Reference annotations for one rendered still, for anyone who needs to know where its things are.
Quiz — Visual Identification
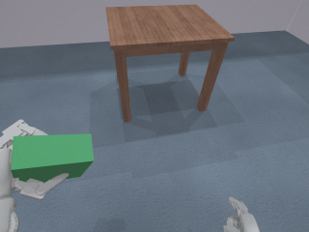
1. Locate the right robot hand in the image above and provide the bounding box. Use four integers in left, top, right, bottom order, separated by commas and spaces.
223, 196, 260, 232

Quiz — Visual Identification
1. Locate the sponge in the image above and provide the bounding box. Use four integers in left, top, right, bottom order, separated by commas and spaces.
11, 133, 94, 183

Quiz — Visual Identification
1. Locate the left robot forearm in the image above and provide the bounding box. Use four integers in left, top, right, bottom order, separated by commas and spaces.
0, 196, 19, 232

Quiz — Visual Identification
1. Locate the table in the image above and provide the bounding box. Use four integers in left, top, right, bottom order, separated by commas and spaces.
105, 4, 235, 123

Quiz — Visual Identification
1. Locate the left robot hand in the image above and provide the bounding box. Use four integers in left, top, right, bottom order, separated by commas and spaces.
0, 119, 70, 201

